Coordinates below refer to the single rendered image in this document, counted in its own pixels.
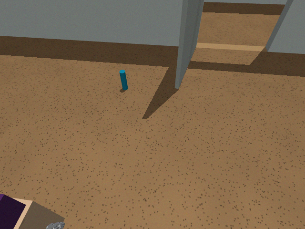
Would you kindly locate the bed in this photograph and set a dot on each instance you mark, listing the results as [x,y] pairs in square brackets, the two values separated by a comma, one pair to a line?
[25,214]

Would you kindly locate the can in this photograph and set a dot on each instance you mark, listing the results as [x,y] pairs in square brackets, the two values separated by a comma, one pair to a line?
[123,79]

